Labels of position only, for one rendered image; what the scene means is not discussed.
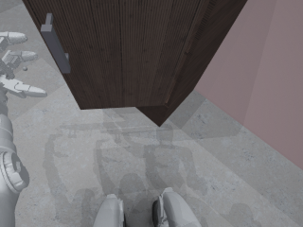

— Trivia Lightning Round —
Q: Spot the left robot thigh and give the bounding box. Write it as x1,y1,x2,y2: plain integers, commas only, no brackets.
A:
92,198,124,227

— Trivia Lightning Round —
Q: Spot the cupboard door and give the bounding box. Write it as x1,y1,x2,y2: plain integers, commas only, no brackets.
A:
22,0,205,110

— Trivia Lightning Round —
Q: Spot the robot right shin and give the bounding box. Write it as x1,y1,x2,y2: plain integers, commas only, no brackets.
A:
157,187,173,227

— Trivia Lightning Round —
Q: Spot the robot left upper arm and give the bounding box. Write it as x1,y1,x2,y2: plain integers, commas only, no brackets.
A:
0,151,30,227

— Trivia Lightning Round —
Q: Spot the handle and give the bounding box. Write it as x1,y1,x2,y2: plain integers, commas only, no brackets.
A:
41,13,71,74

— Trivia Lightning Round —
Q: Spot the left robot forearm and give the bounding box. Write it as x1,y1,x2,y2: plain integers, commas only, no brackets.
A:
0,90,17,154

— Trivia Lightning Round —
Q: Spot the left robot hand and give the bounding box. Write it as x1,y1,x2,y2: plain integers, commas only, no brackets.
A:
0,31,47,99

